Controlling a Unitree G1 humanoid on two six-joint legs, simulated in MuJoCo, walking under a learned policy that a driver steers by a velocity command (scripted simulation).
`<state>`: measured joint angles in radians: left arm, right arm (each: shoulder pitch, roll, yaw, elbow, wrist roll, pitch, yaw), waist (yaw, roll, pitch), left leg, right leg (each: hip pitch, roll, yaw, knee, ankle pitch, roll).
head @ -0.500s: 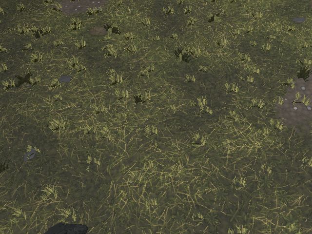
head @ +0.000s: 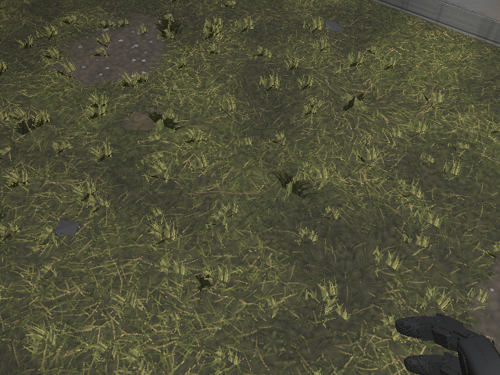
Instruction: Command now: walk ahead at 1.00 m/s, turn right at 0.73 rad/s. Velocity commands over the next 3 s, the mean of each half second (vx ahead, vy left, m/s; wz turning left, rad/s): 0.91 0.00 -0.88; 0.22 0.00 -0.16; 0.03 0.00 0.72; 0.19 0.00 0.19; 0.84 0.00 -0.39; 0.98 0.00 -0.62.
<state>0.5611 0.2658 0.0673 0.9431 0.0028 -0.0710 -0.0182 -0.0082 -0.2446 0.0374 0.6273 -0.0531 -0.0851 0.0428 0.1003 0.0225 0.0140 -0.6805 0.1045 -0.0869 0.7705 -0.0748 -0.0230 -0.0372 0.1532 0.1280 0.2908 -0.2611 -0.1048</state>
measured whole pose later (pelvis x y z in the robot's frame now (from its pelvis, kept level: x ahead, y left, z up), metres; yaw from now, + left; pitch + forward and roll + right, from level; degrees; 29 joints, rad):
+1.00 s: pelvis +0.69 -0.06 -0.01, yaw -30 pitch +2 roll -2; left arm 0.12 0.26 0.04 0.73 0.01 0.00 0.02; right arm 0.25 -0.28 -0.04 0.68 0.02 -0.01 0.00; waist -0.01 0.03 0.00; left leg -0.51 0.07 0.00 0.75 -0.25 -0.04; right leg -0.24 0.07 -0.06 0.49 -0.29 -0.06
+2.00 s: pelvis +0.80 -0.08 -0.01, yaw -2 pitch +2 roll +1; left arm 0.27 0.28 0.05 0.76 -0.02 -0.01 0.01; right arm 0.29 -0.28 -0.05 0.68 0.00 -0.05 -0.01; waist 0.01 -0.02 -0.03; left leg -0.14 -0.02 0.01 0.42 -0.33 0.03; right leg -0.28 0.00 0.07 0.58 -0.36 -0.04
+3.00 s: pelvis +1.55 -0.33 -0.01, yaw -35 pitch +1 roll +3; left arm 0.26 0.32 0.04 0.80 0.04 -0.06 -0.02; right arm 0.31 -0.31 -0.05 0.80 -0.05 -0.08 0.00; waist -0.01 -0.03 0.02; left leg -0.27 -0.06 0.06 0.49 -0.24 0.04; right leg -0.40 0.07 0.07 1.29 -0.30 -0.11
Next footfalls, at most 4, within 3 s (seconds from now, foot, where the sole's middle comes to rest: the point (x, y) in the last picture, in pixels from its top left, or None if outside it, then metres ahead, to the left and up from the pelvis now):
0.14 left None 0.34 0.16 -0.78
0.54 right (339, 321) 0.66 -0.15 -0.78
1.04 left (287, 261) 0.84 0.00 -0.78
1.60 right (358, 273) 0.81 -0.21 -0.78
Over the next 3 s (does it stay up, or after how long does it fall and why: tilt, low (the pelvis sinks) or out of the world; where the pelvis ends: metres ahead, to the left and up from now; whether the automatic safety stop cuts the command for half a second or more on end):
stays up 1.55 -0.33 -0.01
